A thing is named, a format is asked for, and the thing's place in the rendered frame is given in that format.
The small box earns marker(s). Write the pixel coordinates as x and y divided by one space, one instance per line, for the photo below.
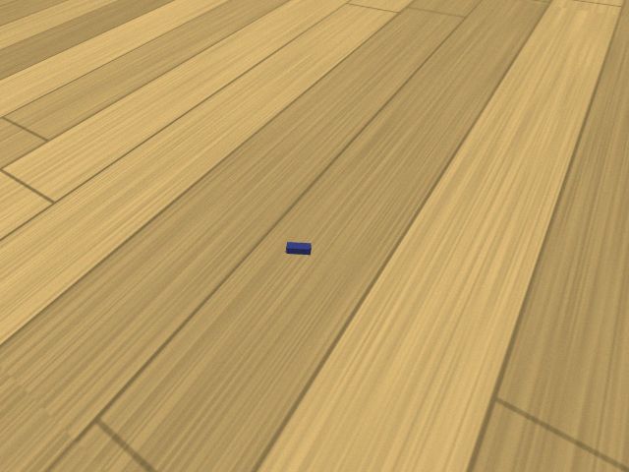
298 248

